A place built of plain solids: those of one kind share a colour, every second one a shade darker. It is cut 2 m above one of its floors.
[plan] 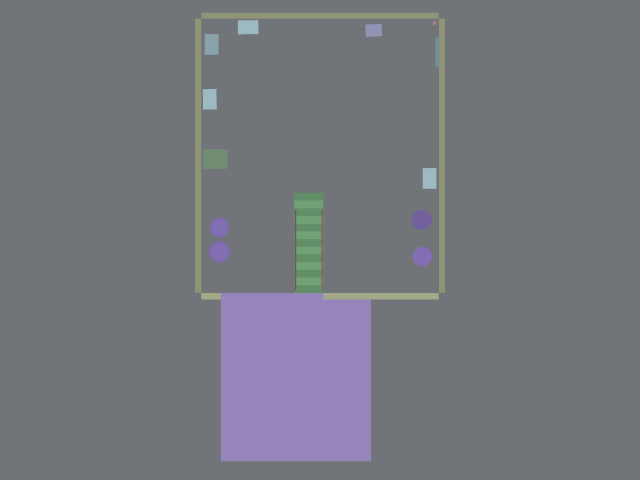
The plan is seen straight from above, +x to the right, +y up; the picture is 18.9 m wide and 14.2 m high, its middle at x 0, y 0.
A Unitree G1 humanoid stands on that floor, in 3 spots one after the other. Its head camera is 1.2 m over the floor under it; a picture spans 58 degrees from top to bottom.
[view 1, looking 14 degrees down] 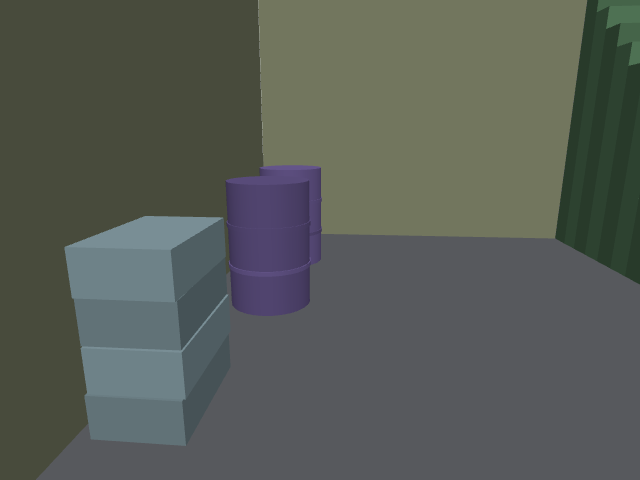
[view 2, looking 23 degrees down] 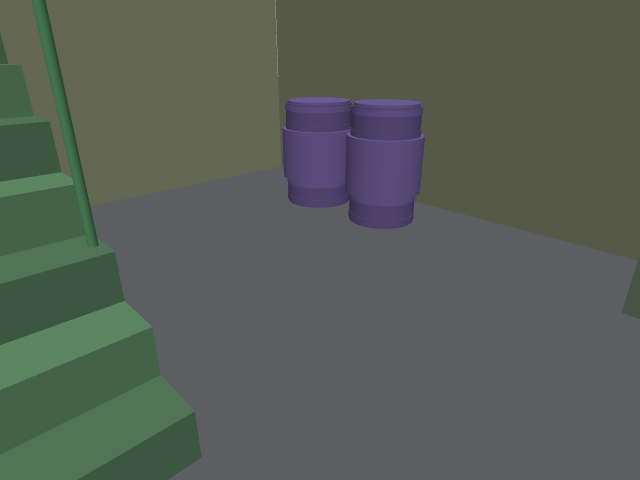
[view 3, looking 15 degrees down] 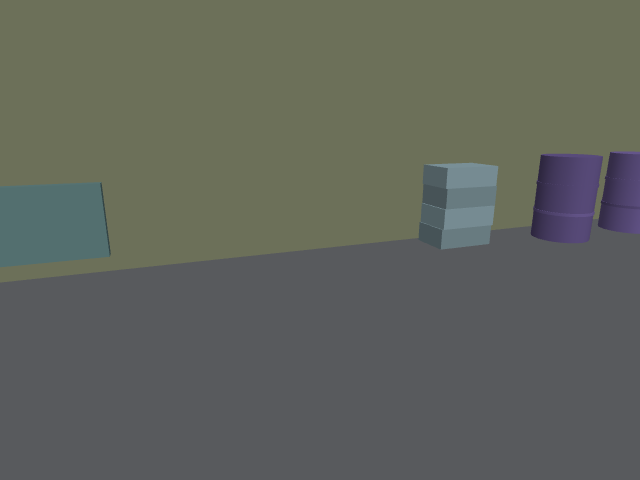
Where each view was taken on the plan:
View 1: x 2.40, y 3.54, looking -85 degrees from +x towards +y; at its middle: plant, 4.11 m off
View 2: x -0.33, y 2.40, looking -134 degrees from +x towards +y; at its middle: ground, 3.07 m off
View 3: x -0.36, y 4.72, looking -21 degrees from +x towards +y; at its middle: wall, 4.30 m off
